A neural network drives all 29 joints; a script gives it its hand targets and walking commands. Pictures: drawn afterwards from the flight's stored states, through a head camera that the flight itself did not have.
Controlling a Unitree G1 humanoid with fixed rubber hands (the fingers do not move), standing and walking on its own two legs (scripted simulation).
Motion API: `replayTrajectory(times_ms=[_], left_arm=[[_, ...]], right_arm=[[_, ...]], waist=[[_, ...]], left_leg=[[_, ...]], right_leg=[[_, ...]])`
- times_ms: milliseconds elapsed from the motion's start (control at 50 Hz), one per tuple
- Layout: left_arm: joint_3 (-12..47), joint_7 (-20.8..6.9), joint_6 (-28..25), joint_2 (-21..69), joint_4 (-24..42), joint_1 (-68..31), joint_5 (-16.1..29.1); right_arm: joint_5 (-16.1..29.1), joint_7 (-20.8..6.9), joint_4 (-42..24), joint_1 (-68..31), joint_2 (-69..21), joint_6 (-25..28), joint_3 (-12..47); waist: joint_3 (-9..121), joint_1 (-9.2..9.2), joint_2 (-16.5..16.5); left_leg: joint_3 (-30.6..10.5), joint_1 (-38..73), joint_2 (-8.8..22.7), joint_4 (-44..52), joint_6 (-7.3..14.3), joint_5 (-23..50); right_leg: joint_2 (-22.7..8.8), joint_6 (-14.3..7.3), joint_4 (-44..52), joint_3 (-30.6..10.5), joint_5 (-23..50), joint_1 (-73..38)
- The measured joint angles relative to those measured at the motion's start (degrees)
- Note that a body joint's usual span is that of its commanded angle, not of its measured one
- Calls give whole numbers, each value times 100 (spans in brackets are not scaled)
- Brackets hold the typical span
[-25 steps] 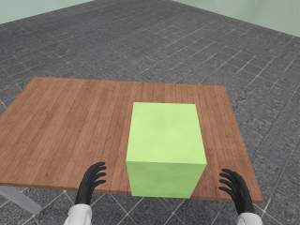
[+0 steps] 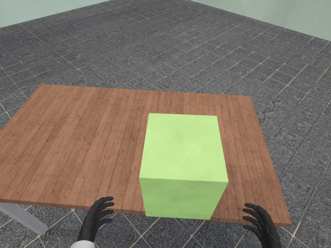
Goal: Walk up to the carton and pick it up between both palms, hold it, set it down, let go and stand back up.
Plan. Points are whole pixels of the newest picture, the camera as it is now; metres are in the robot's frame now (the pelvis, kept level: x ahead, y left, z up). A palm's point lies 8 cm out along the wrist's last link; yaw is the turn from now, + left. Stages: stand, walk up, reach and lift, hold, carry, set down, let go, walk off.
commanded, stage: set down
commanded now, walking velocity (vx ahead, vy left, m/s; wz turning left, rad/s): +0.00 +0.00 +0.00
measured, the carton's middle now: (180, 167) +0.38 -0.01 -0.07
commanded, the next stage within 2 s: let go in 0.70 s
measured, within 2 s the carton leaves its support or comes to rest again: neither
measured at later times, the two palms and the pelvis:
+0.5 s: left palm (76, 241) +0.17 +0.23 -0.07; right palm out of the picture +0.17 -0.21 -0.07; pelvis +0.01 +0.02 +0.00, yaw -2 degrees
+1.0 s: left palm (77, 242) +0.17 +0.23 -0.08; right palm out of the picture +0.15 -0.22 -0.08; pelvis +0.00 +0.01 +0.00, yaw -2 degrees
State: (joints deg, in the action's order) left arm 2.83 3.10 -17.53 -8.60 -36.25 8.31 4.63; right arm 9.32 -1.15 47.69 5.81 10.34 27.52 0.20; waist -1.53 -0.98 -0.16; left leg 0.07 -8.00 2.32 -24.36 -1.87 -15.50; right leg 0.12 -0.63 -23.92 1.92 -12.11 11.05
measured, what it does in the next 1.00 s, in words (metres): stands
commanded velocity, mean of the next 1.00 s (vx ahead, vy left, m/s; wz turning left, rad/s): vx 0.00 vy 0.00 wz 0.00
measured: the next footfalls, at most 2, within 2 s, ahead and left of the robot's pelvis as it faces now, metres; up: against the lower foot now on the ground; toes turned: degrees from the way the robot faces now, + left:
none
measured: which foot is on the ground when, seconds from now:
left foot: down 0.00-1.00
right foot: down 0.00-1.00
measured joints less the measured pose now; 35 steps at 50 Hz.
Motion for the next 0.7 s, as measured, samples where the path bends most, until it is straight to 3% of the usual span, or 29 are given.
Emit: replayTrajectory(times_ms=[340, 520, 700], left_arm=[[-130, -135, 1058, -166, 198, 192, -221], [-59, -71, 1509, -224, 608, 355, -233], [-193, -262, 1923, -283, 591, 271, -324]], right_arm=[[-545, 76, -287, 233, -72, -735, -194], [-635, 20, -513, 362, -58, -1096, -299], [-819, 130, -578, 389, -78, -1269, -256]], waist=[[-155, -12, 17], [-280, -125, 55], [-377, -81, 95]], left_leg=[[132, 482, -33, 238, 80, 7], [199, 589, -8, 287, 90, 2], [208, 626, 26, 322, 69, 29]], right_leg=[[-21, 90, 364, -128, 120, -496], [9, 92, 479, -191, 176, -607], [44, 84, 513, -199, 207, -637]])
